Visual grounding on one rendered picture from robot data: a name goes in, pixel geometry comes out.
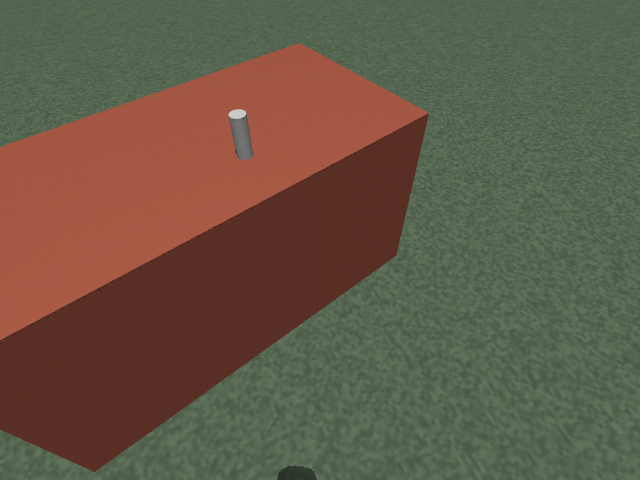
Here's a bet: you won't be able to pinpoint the can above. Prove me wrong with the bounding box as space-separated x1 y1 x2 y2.
229 109 253 160

